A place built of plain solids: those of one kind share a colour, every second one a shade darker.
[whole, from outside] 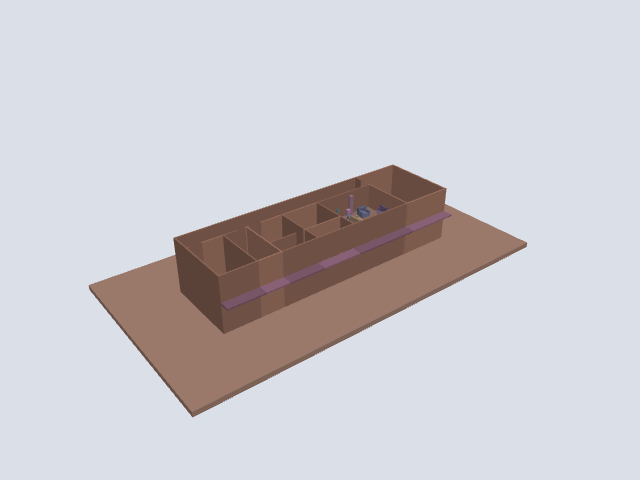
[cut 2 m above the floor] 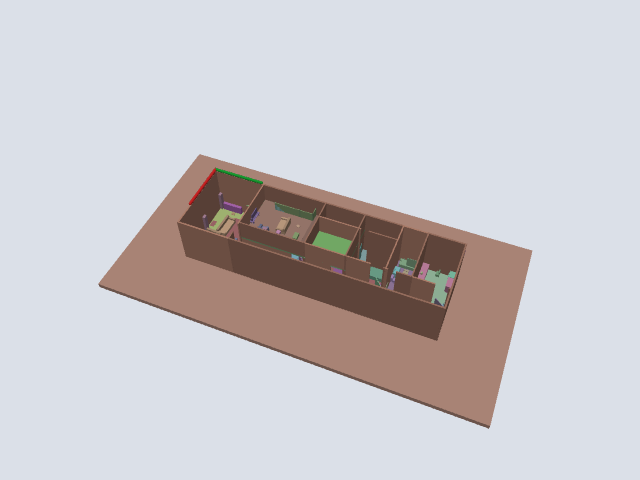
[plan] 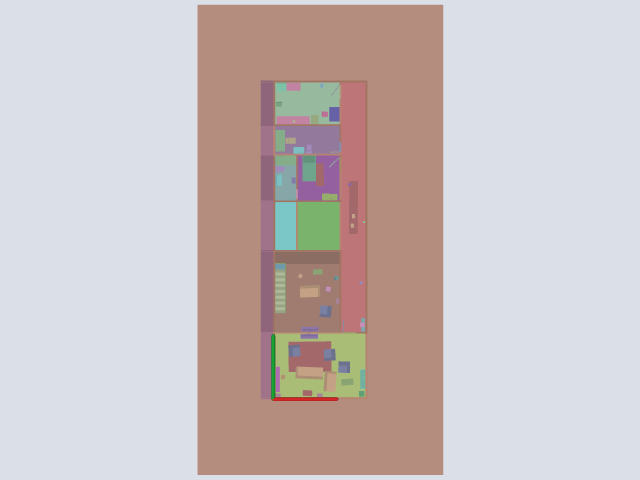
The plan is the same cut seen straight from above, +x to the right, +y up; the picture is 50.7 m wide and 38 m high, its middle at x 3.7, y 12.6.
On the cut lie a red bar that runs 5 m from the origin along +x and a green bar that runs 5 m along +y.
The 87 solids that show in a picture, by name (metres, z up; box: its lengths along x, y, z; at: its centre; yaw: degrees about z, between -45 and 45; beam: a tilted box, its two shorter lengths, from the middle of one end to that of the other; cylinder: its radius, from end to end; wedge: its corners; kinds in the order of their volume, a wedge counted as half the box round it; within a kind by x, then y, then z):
{
 "under_1": {"box": [19.46, 37.22, 0.5], "at": [3.73, 12.61, -0.33]},
 "wall_1": {"box": [0.16, 5.0, 5.69], "at": [0.08, 2.66, 2.54]},
 "wall_2": {"box": [0.16, 6.36, 5.69], "at": [0.08, 8.5, 2.54]},
 "wall_3": {"box": [0.16, 3.79, 5.69], "at": [0.08, 13.71, 2.54]},
 "wall_4": {"box": [0.16, 3.53, 5.69], "at": [0.08, 17.52, 2.54]},
 "wall_5": {"box": [0.16, 2.21, 5.69], "at": [0.08, 20.52, 2.54]},
 "wall_6": {"box": [0.16, 3.3, 5.69], "at": [0.08, 23.41, 2.54]},
 "wall_7": {"box": [0.13, 3.79, 2.44], "at": [1.88, 13.71, 4.17]},
 "wall_8": {"box": [0.13, 0.12, 5.69], "at": [1.88, 15.82, 2.54]},
 "wall_9": {"box": [0.13, 2.67, 5.69], "at": [1.88, 17.95, 2.54]},
 "wall_10": {"box": [5.38, 0.13, 5.69], "at": [2.69, 11.74, 2.54]},
 "wall_11": {"box": [5.38, 0.13, 5.69], "at": [2.69, 15.66, 2.54]},
 "wall_12": {"box": [5.38, 0.13, 5.69], "at": [2.69, 19.36, 2.54]},
 "wall_13": {"box": [5.38, 0.13, 5.69], "at": [2.69, 21.7, 2.54]},
 "wall_14": {"box": [5.41, 0.13, 2.44], "at": [2.71, 5.25, 4.17]},
 "wall_15": {"box": [7.46, 0.16, 5.69], "at": [3.73, 0.08, 2.54]},
 "wall_16": {"box": [7.46, 0.16, 5.69], "at": [3.73, 25.14, 2.54]},
 "wall_17": {"box": [0.13, 5.06, 3.25], "at": [5.32, 7.85, 1.32]},
 "wall_18": {"box": [0.13, 6.36, 2.44], "at": [5.32, 8.5, 4.17]},
 "wall_19": {"box": [0.13, 2.49, 3.25], "at": [5.32, 13.05, 1.32]},
 "wall_20": {"box": [0.13, 3.79, 2.44], "at": [5.32, 13.71, 4.17]},
 "wall_21": {"box": [0.13, 2.23, 5.69], "at": [5.32, 16.88, 2.54]},
 "wall_22": {"box": [0.13, 0.15, 5.69], "at": [5.32, 19.5, 2.54]},
 "wall_23": {"box": [0.13, 1.32, 5.69], "at": [5.32, 20.97, 2.54]},
 "wall_24": {"box": [0.13, 2.0, 5.69], "at": [5.32, 22.76, 2.54]},
 "wall_25": {"box": [0.93, 0.13, 5.69], "at": [7.0, 5.25, 2.54]},
 "wall_26": {"box": [0.16, 5.03, 5.69], "at": [7.38, 2.67, 2.54]},
 "wall_27": {"box": [0.16, 19.74, 5.69], "at": [7.38, 15.19, 2.54]},
 "floor_gallery_1": {"box": [1.92, 19.74, 0.5], "at": [6.34, 15.19, -0.25]},
 "floor_sala_1": {"box": [7.14, 5.03, 0.5], "at": [3.73, 2.67, -0.25]},
 "floor_kitchen_1": {"box": [5.09, 3.3, 0.5], "at": [2.71, 23.41, -0.25]},
 "floor_room_1": {"box": [3.31, 3.56, 0.5], "at": [3.6, 17.51, -0.25]},
 "floor_bathroom_1": {"box": [5.09, 2.21, 0.5], "at": [2.71, 20.52, -0.25]},
 "upper_floor_barbacoa_sitting_1": {"box": [5.09, 1.49, 0.16], "at": [2.71, 6.07, 2.87]},
 "upper_floor_barbacoa_sitting_2": {"box": [5.09, 0.98, 0.16], "at": [2.71, 11.19, 2.87]},
 "upper_floor_barbacoa_sitting_3": {"box": [4.32, 3.89, 0.16], "at": [3.09, 8.76, 2.87]},
 "upper_floor_next_1": {"box": [1.0, 5.0, 0.16], "at": [-0.5, 2.66, 2.87]},
 "upper_floor_next_2": {"box": [1.0, 6.36, 0.16], "at": [-0.5, 8.5, 2.87]},
 "upper_floor_next_3": {"box": [1.0, 3.79, 0.16], "at": [-0.5, 13.71, 2.87]},
 "upper_floor_next_4": {"box": [1.0, 3.53, 0.16], "at": [-0.5, 17.52, 2.87]},
 "upper_floor_next_5": {"box": [1.0, 2.21, 0.16], "at": [-0.5, 20.52, 2.87]},
 "upper_floor_next_6": {"box": [1.0, 3.3, 0.16], "at": [-0.5, 23.41, 2.87]},
 "floor_saleta_1": {"box": [5.09, 1.42, 0.5], "at": [2.71, 10.97, -0.25]},
 "floor_ensuite_1": {"box": [1.65, 3.56, 0.5], "at": [0.98, 17.51, -0.25]},
 "sofa_1": {"box": [2.16, 0.23, 0.39], "at": [2.84, 1.72, 0.65], "yaw": -2.5},
 "sofa_2": {"box": [2.16, 0.93, 0.34], "at": [2.85, 2.08, 0.28], "yaw": -2.5},
 "sofa_3": {"box": [1.6, 0.23, 0.39], "at": [2.89, 8.89, 3.59], "yaw": 2.9},
 "sofa_4": {"box": [1.6, 0.93, 0.34], "at": [2.91, 8.53, 3.23], "yaw": 2.9},
 "sofa_5": {"box": [0.23, 1.6, 0.39], "at": [4.15, 1.42, 0.65], "yaw": -3.8},
 "sofa_6": {"box": [0.93, 1.6, 0.34], "at": [4.51, 1.4, 0.28], "yaw": -3.8},
 "upper_floor_family_rooms_1": {"box": [3.31, 3.79, 0.16], "at": [3.6, 13.71, 2.87]},
 "armchair_club_1": {"box": [0.33, 0.92, 0.38], "at": [1.38, 3.8, 0.61], "yaw": 5.4},
 "armchair_club_2": {"box": [0.9, 0.92, 0.35], "at": [4.14, 6.95, 3.19], "yaw": -4.9},
 "armchair_club_3": {"box": [0.33, 0.92, 0.38], "at": [4.43, 6.92, 3.56], "yaw": -4.9},
 "armchair_club_4": {"box": [0.9, 0.92, 0.35], "at": [4.46, 3.51, 0.24], "yaw": 3.7},
 "armchair_club_5": {"box": [0.33, 0.92, 0.38], "at": [4.76, 3.52, 0.61], "yaw": 3.7},
 "armchair_club_6": {"box": [0.92, 0.9, 0.35], "at": [5.62, 2.53, 0.24], "yaw": -1.0},
 "armchair_club_7": {"box": [0.92, 0.33, 0.38], "at": [5.62, 2.82, 0.61], "yaw": -1.0},
 "bathtub_1": {"box": [0.76, 1.7, 0.41], "at": [0.55, 20.46, 0.21]},
 "bathtub_2": {"box": [0.04, 1.01, 1.2], "at": [0.8, 20.79, 0.9]},
 "bathtub_3": {"box": [1.6, 0.76, 0.41], "at": [0.99, 18.9, 0.2]},
 "rug_1": {"box": [0.75, 0.45, 0.08], "at": [2.71, 0.48, -0.03], "yaw": -2.8},
 "rug_2": {"box": [3.4, 2.4, 0.08], "at": [2.91, 3.36, -0.03], "yaw": 0.6},
 "rug_3": {"box": [0.65, 1.8, 0.08], "at": [3.67, 17.77, -0.03], "yaw": 2.8},
 "rug_4": {"box": [0.7, 4.2, 0.08], "at": [6.35, 15.18, -0.03], "yaw": -0.4},
 "upper_floor_family_room_1": {"box": [1.65, 3.79, 0.16], "at": [0.98, 13.71, 2.87]},
 "child_bed_1": {"box": [1.06, 2.06, 0.4], "at": [2.85, 18.28, 0.38]},
 "child_bed_2": {"box": [0.96, 0.55, 0.2], "at": [2.85, 18.98, 0.58]},
 "basin_vanity_1": {"box": [0.53, 0.86, 0.82], "at": [0.43, 17.33, 0.41]},
 "basin_vanity_2": {"box": [0.86, 0.53, 0.82], "at": [2.02, 19.7, 0.41]},
 "fridge_flat_1": {"box": [0.6, 0.73, 1.66], "at": [3.28, 22.14, 0.83]},
 "billy_1": {"box": [0.42, 0.28, 2.02], "at": [0.38, 0.31, 1.01]},
 "billy_2": {"box": [0.42, 0.28, 2.02], "at": [3.68, 0.31, 1.01]},
 "billy_3": {"box": [0.28, 0.42, 2.02], "at": [5.1, 7.76, 3.96]},
 "chest_drawers_1": {"box": [1.24, 0.5, 1.03], "at": [4.48, 15.99, 0.52]},
 "pigeonholes_1": {"box": [0.3, 2.0, 0.86], "at": [0.37, 1.56, 0.43]},
 "range_cooker_1": {"box": [0.76, 0.65, 0.94], "at": [0.66, 24.73, 0.47]},
 "trunk_1": {"box": [0.76, 0.43, 0.31], "at": [3.52, 10.07, 3.1], "yaw": 2.5},
 "trunk_2": {"box": [0.95, 0.5, 0.42], "at": [5.86, 1.36, 0.21], "yaw": 4.6},
 "stair_guard_1": {"box": [0.08, 3.89, 0.95], "at": [0.97, 8.76, 3.42]},
 "wall_foot_1": {"box": [0.13, 6.36, 0.17], "at": [5.32, 8.5, 2.87]},
 "counter_run_1": {"box": [2.63, 0.64, 0.038], "at": [1.56, 22.09, 0.9]},
 "counter_run_2": {"box": [1.12, 0.64, 0.038], "at": [1.6, 24.73, 0.9]},
 "hook_row_1": {"box": [0.4, 1.37, 0.08], "at": [7.08, 1.58, 1.2]},
 "bath_mat_1": {"box": [0.8, 0.48, 0.08], "at": [1.38, 20.46, -0.03]},
 "kitchen_table_1": {"box": [0.8, 1.15, 0.028], "at": [4.84, 22.55, 0.74]},
 "tv_stand_1": {"box": [1.4, 0.37, 0.046], "at": [2.85, 4.97, 0.36]}
}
